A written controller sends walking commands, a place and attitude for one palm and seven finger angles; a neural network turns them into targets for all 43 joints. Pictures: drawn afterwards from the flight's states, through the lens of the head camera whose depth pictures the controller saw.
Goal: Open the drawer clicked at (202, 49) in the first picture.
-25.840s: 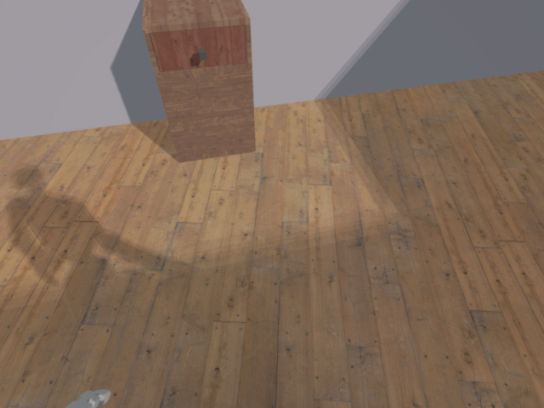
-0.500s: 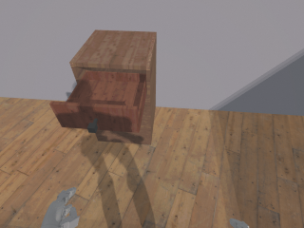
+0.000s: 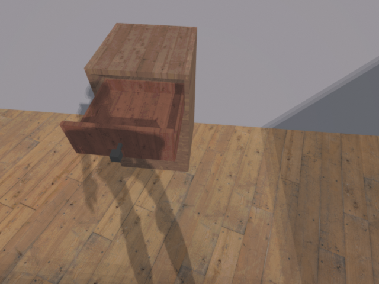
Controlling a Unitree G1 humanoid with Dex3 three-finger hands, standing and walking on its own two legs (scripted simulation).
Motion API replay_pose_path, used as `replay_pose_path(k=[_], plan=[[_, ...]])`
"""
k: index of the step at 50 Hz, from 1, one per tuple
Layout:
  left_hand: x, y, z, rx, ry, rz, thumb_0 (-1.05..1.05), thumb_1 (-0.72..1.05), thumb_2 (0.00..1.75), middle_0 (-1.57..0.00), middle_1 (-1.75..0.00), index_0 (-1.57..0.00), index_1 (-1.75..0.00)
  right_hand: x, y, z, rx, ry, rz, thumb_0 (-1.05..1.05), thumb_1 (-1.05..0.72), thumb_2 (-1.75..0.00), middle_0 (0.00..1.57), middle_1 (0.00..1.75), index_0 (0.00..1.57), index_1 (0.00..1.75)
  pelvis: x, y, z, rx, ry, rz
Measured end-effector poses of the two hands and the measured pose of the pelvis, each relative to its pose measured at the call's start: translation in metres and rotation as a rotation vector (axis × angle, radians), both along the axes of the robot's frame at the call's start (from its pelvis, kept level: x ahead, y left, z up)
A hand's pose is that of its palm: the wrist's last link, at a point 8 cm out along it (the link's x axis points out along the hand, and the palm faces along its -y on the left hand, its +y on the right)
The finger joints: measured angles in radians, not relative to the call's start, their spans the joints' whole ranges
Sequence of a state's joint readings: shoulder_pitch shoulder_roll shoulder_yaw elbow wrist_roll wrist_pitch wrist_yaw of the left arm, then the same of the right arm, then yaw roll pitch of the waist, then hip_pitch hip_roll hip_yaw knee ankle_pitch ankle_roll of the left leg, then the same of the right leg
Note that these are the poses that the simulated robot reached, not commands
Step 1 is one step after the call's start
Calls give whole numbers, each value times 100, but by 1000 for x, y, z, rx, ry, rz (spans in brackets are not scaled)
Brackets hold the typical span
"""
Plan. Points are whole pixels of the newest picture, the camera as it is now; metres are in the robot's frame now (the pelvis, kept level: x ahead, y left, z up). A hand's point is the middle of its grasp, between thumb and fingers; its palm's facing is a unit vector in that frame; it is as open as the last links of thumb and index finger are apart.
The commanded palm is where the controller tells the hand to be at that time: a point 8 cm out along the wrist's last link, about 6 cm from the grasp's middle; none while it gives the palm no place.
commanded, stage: let the arm hang, fingers relaxed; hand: left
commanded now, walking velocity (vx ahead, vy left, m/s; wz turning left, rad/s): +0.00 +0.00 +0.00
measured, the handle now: (117, 151) +0.54 +0.29 -0.16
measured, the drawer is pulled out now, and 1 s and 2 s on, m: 0.30 0.30 0.30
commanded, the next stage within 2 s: look to check the result in 0.42 s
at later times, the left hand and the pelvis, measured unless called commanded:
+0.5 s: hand out of the picture -0.01 +0.15 -0.18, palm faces +0.06 -0.99 -0.16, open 7.3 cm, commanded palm none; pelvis +0.01 +0.00 +0.00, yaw +0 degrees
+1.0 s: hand out of the picture -0.01 +0.14 -0.18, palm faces +0.05 -0.99 -0.16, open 7.3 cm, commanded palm none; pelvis +0.02 -0.01 +0.00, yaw +0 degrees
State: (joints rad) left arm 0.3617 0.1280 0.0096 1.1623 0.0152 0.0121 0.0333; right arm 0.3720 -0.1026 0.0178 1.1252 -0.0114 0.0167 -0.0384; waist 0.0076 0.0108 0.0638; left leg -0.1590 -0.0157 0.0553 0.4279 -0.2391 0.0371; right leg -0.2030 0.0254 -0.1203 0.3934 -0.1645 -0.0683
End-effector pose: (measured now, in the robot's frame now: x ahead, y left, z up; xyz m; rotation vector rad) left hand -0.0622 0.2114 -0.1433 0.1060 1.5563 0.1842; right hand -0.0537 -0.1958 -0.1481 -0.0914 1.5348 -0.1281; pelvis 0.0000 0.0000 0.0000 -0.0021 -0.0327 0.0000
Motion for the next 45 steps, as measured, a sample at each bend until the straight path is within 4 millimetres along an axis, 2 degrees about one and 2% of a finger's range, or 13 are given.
replay_pose_path(k=[8,12,29,45], plan=[[41,-11,-4,-18,-116,-18,0,91,90,-20,-30,-20,-30,11,20,-5,45,-48,-22,0,-91,-90,20,30,20,30,3,1,-1,4,0,-2],[49,-10,-5,-11,-127,-28,2,93,90,-20,-30,-20,-30,15,20,-6,45,-62,-34,0,-91,-90,20,30,20,30,5,-1,-1,5,1,-6],[43,-17,-5,-22,-99,-8,0,91,90,-20,-30,-20,-30,17,-2,-2,-5,-37,-29,0,-91,-90,20,30,20,30,12,-4,0,5,-3,-4],[45,-23,-4,-20,-89,-11,0,91,90,-20,-30,-20,-30,18,-2,-3,13,-25,-32,0,-91,-90,20,30,20,30,15,-11,0,4,2,-6]])
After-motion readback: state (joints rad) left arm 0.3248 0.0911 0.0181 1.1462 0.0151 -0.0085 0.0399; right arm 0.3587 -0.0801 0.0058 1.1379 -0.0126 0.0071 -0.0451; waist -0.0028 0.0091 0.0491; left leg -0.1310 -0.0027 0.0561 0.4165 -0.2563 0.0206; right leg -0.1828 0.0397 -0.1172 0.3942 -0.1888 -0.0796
